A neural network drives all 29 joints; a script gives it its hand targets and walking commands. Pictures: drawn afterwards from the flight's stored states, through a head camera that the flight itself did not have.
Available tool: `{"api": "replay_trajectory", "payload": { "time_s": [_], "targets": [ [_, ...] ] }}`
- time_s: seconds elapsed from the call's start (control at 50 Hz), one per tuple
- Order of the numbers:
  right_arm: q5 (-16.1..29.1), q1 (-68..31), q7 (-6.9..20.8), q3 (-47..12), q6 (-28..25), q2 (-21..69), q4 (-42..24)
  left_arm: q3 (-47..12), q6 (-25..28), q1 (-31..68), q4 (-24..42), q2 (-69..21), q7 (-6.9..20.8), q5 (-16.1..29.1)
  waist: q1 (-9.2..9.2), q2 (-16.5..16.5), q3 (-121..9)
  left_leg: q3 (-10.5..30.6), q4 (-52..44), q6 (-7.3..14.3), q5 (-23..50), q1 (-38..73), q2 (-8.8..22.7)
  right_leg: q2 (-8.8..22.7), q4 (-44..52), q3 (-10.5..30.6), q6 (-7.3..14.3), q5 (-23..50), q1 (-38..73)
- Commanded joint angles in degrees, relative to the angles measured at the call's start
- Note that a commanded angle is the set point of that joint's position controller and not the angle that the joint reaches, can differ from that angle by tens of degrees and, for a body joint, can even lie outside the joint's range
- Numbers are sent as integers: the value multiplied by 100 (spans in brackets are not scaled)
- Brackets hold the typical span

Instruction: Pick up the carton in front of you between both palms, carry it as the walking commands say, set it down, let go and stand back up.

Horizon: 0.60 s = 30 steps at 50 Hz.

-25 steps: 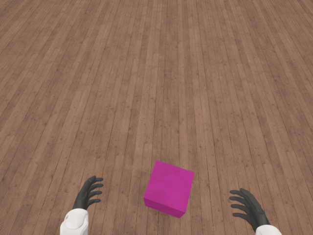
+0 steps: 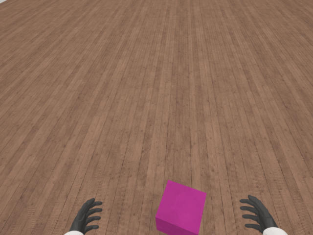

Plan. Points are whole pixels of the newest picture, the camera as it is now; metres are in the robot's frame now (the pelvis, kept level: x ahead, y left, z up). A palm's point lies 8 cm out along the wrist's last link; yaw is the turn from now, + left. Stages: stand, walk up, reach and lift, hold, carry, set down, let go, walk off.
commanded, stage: let go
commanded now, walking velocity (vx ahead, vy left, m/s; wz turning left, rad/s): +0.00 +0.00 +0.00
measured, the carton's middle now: (180, 212) +0.37 -0.08 -0.65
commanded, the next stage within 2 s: stand in 0.06 s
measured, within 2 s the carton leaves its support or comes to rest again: neither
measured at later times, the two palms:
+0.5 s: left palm out of the picture +0.13 +0.21 -0.12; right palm out of the picture +0.10 -0.30 -0.12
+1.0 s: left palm out of the picture +0.11 +0.21 -0.13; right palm out of the picture +0.02 -0.29 -0.15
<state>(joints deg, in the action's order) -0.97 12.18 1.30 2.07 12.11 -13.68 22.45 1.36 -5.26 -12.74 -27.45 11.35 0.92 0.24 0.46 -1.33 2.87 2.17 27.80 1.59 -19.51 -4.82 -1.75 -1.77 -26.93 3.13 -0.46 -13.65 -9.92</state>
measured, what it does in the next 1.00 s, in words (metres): shifts its weight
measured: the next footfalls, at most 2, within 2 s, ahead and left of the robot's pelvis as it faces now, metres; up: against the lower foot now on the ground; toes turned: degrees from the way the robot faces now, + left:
none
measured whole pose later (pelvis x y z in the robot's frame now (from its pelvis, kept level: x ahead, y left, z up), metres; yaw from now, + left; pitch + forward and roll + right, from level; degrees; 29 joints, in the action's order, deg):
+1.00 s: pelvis +0.04 -0.03 -0.01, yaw -6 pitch +2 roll +1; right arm -1.2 22.5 -3.4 -1.2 0.7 -15.3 49.5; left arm -0.1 -0.1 -20.2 -49.1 12.7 -1.9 -0.8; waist 0.9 -1.4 -2.5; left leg -4.4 31.5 -1.5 -26.1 -7.4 2.3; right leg -5.3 -37.7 6.3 2.6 -21.2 -18.1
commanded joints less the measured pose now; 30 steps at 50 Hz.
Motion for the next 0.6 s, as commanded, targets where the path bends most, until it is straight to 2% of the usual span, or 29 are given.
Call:
{"api": "replay_trajectory", "payload": {
  "time_s": [0.0, 0.04, 0.06, 0.08, 0.12, 0.16, 0.18, 0.24, 0.3, 0.34, 0.46, 0.58],
  "targets": [
    [25, -244, -39, 133, 26, -509, -635, 189, 8, 169, 478, 509, 17, -48, -73, -84, -113, 51, -627, -258, 1759, -818, 115, -256, 144, -270, -25, 885, 722],
    [34, -257, -50, 118, 83, -474, -699, 197, -32, 216, 495, 531, 53, -59, -94, -24, -71, -6, -639, -216, 1417, -873, 79, -222, 159, -261, -34, 778, 776],
    [-211, 136, -207, 98, -720, -840, 198, 277, 279, -724, -456, 1007, -127, -288, -152, -633, -63, 26, -652, -210, -1603, -887, 480, 487, 542, 329, -222, -964, -565],
    [-312, 419, -300, 125, -1031, -792, 277, 339, 428, -637, -460, 1255, -196, -337, 9, -446, 475, 355, -716, -135, -2061, -1092, 587, 421, 606, 411, -223, -1544, -1144],
    [-319, 384, -335, 114, -1360, -838, 503, 279, 711, -398, -482, 1014, -154, -294, 23, -119, 323, 517, -652, -46, -1707, -1238, 723, 371, 439, 369, -155, -1055, -1255],
    [-247, 285, -333, 95, -1537, -862, 640, 220, 874, -362, -610, 793, -54, -226, 11, 270, -334, 465, -453, -70, -1026, -853, 709, 337, 353, 442, -74, -570, -1192],
    [-217, 281, -322, 84, -1596, -854, 692, 209, 921, -351, -660, 764, -26, -208, 22, 343, -514, 450, -377, -66, -858, -764, 729, 355, 335, 516, -40, -418, -1168],
    [-176, 411, -312, 51, -1660, -808, 896, 194, 969, -457, -803, 799, -24, -190, 67, 347, -661, 291, -75, -112, -219, -716, 699, 429, 153, 731, 98, 333, -1083],
    [-130, 710, -353, 38, -1643, -876, 1123, 166, 970, -747, -993, 847, -69, -179, 89, 346, -846, 169, 108, -186, 460, -668, 679, 415, -207, 725, 191, 1600, -859],
    [-83, 866, -380, 13, -1608, -878, 1247, 144, 944, -919, -1104, 868, -103, -159, 82, 299, -917, 91, 233, -215, 847, -647, 662, 406, -383, 716, 240, 2121, -768],
    [-25, 1082, -439, -71, -1467, -856, 1456, 97, 812, -1100, -1304, 873, -181, -127, 57, 68, -783, -83, 419, -225, 1588, -598, 682, 355, -650, 670, 322, 2467, -844],
    [-10, 1196, -491, -123, -1358, -870, 1646, 82, 718, -1051, -1423, 842, -223, -110, 49, 70, -658, -226, 442, -206, 1691, -566, 679, 311, -750, 698, 382, 2506, -841]
  ]
}}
